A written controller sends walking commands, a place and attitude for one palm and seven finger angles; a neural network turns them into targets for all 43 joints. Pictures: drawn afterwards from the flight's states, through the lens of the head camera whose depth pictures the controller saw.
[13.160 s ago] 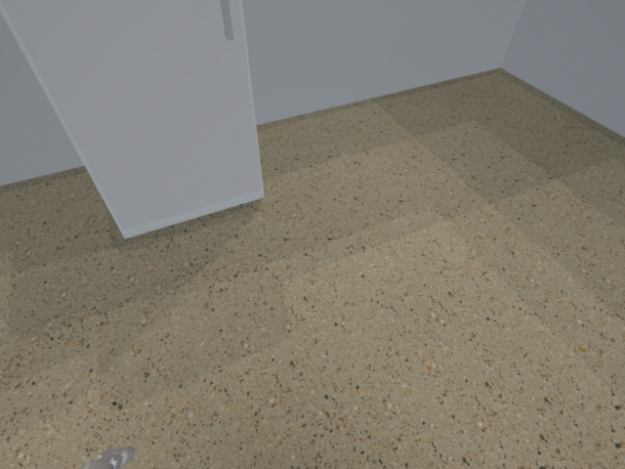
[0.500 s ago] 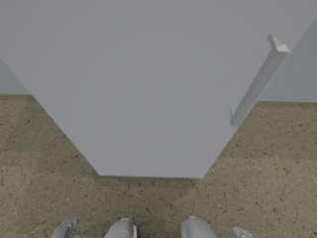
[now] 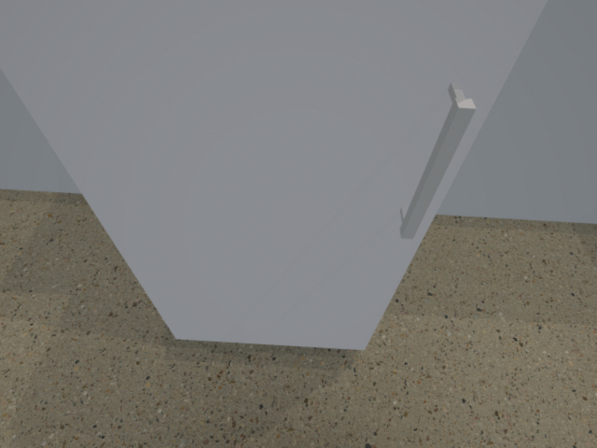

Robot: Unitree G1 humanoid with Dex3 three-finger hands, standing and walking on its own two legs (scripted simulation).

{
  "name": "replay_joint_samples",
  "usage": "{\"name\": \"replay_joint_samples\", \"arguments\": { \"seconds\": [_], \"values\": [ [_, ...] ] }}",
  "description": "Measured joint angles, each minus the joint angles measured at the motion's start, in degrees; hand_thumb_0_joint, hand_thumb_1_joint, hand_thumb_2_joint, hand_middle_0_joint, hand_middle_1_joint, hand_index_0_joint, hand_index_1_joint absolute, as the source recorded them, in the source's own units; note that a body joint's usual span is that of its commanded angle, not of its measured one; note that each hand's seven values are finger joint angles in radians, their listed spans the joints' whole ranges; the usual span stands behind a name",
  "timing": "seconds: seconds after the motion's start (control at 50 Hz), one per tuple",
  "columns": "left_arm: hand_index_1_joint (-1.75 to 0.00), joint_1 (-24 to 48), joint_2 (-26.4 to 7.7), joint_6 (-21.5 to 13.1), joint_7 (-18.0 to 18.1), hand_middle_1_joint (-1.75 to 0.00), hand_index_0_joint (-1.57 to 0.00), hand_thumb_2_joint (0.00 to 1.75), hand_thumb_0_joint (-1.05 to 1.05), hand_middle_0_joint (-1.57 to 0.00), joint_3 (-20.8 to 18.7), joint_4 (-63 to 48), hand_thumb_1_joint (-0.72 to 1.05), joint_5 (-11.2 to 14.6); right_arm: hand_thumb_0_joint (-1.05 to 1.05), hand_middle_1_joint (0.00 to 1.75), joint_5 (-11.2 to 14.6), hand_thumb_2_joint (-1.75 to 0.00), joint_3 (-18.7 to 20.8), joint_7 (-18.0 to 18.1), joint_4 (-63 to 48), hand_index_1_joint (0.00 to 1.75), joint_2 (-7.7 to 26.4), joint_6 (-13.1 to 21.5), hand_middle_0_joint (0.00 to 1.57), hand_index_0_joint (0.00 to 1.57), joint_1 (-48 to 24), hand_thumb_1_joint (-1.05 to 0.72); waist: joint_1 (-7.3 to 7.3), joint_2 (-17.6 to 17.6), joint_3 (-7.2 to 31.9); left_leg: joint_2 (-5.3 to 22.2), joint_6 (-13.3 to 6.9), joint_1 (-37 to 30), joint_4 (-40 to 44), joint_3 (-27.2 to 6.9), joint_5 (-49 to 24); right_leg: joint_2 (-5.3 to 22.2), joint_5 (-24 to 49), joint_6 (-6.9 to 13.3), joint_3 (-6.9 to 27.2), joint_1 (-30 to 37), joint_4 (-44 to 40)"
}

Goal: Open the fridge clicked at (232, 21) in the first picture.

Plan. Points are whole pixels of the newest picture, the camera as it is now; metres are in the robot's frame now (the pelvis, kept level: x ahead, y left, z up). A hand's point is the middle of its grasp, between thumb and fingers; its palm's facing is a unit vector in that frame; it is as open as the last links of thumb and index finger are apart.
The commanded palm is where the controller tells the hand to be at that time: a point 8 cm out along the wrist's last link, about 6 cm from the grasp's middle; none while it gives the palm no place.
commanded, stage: come to a stop and stand still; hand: right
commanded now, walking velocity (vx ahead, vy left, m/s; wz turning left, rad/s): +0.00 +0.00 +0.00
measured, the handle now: (427, 171) +0.45 -0.15 +0.13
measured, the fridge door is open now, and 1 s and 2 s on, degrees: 0 0 0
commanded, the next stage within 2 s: look again from close up in 1.22 s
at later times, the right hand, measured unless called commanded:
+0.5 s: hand out of the picture -0.03 -0.13 -0.17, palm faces +0.06 +0.99 -0.13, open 7.4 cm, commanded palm none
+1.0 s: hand out of the picture +0.02 -0.18 -0.18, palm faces +0.02 +0.98 -0.20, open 7.4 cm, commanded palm none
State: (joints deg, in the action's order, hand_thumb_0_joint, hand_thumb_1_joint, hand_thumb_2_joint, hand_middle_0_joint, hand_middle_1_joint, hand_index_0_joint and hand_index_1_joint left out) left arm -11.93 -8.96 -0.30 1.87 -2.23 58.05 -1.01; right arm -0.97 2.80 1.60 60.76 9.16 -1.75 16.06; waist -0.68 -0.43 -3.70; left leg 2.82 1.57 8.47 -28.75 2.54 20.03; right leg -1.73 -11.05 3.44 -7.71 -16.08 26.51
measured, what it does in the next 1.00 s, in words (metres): stands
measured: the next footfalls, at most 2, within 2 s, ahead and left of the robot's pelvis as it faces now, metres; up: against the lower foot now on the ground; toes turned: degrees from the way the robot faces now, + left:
none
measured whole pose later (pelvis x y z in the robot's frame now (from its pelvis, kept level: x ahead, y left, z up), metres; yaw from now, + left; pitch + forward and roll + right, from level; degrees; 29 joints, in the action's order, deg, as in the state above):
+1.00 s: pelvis +0.01 -0.01 +0.00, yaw +0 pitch -1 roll +0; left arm -15.0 -9.9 -1.1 1.3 0.2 60.2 -1.1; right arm -0.8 -0.7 2.7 60.3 9.0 0.9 17.3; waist 0.0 -0.5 -0.3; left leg 2.2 0.9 6.1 -28.7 2.9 21.9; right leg -0.4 -14.6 3.8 -8.3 -15.4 30.3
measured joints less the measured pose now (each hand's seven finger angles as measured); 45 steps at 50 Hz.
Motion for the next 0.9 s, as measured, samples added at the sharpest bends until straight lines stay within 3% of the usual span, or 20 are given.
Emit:
{"name": "replay_joint_samples", "arguments": {
  "seconds": [0.06,0.12,0.2,0.3,0.6,0.72,0.9],
  "values": [
    [-0.30,-1.9,-1.4,0.7,-0.2,-0.30,-0.20,0.90,0.00,-0.20,-0.3,2.5,0.93,0.4,0.00,0.29,0.0,-0.89,-1.0,0.2,0.9,0.29,-1.9,1.1,0.20,0.20,-0.2,-0.91,0.99,2.6,1.0,-1.4,-1.8,-1.9,2.4,1.0,-1.0,1.3,0.0,-1.7,0.9,0.8,-0.1],
    [-0.30,-4.1,-1.1,1.3,-0.6,-0.30,-0.20,0.90,0.00,-0.20,0.3,4.7,0.93,0.0,0.01,0.29,0.1,-0.89,-1.4,0.7,1.5,0.29,-1.8,1.6,0.20,0.20,0.2,-0.92,1.68,1.9,2.5,-1.7,-2.4,-2.8,3.0,1.4,-1.1,1.9,0.3,-3.5,0.6,1.8,-1.1],
    [-0.30,-6.3,0.3,1.3,-0.7,-0.30,-0.20,0.90,0.00,-0.20,1.1,7.3,0.92,-0.1,0.01,0.29,0.5,-0.89,-1.5,0.6,2.4,0.29,-1.0,1.5,0.20,0.20,0.0,-0.93,1.87,0.2,2.8,-2.5,-2.7,-4.0,3.5,1.7,-1.2,2.6,1.4,-2.1,0.7,2.9,-1.5],
    [-0.30,-8.3,2.0,1.1,-0.4,-0.30,-0.20,0.90,0.00,-0.20,1.8,9.1,0.92,-0.1,0.01,0.29,0.7,-0.89,-1.8,0.5,3.2,0.29,-0.7,1.4,0.20,0.20,-0.1,-0.94,1.87,-1.2,2.3,-3.0,-3.0,-4.6,5.0,1.9,-2.1,3.0,1.8,-2.4,1.0,3.2,-2.3],
    [-0.30,-6.1,4.1,-0.3,0.1,-0.30,-0.20,0.90,0.00,-0.20,2.2,9.3,0.91,0.3,0.00,0.29,0.7,-0.89,-2.5,0.5,5.3,0.29,-3.7,2.2,0.20,0.20,2.7,-0.91,0.92,-0.9,0.6,-2.8,-2.4,-5.1,7.3,1.6,-2.8,2.7,1.5,-1.9,0.7,3.0,-3.1],
    [-0.30,-5.2,0.6,-0.3,-0.5,-0.30,-0.20,0.90,0.02,-0.20,1.9,5.3,0.93,-0.2,0.00,0.29,0.2,-0.89,-3.8,1.2,3.4,0.29,-4.5,3.8,0.20,0.20,4.1,-0.91,1.47,2.0,1.7,-3.0,-2.0,-2.9,3.3,1.8,-0.4,3.4,-2.9,-0.7,1.2,-0.9,4.4],
    [-0.30,-4.0,-0.9,-0.8,-0.4,-0.30,-0.20,0.90,0.02,-0.20,2.2,2.8,0.94,-0.1,0.00,0.29,0.2,-0.89,-3.4,1.4,0.6,0.29,-1.5,3.1,0.20,0.20,2.3,-0.91,0.91,0.8,3.7,-1.0,-0.9,-2.4,-0.5,0.8,2.3,1.8,-4.3,0.1,-0.1,0.2,5.3]
  ]
}}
